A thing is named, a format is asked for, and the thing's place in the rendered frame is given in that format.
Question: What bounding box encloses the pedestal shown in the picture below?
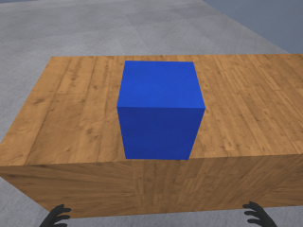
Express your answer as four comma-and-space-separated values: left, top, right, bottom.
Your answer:
0, 53, 303, 218

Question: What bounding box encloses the carton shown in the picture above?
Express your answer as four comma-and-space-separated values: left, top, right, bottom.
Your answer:
116, 61, 205, 160

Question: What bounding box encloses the right robot hand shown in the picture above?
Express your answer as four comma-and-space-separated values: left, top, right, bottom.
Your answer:
242, 201, 277, 227

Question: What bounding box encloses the left robot hand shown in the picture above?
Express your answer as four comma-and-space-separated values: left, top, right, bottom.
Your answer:
39, 204, 71, 227

